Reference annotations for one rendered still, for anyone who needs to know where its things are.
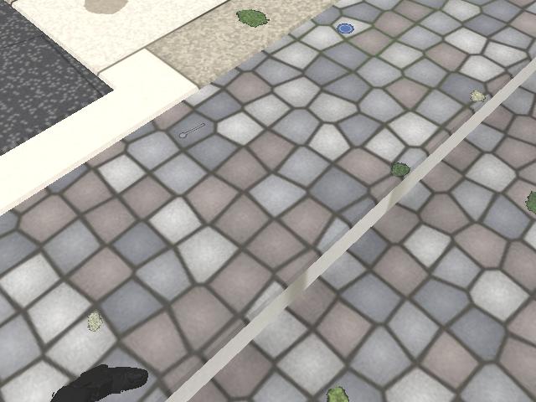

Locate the left robot hand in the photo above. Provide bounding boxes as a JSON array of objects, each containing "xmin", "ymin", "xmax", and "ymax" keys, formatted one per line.
[{"xmin": 50, "ymin": 364, "xmax": 148, "ymax": 402}]

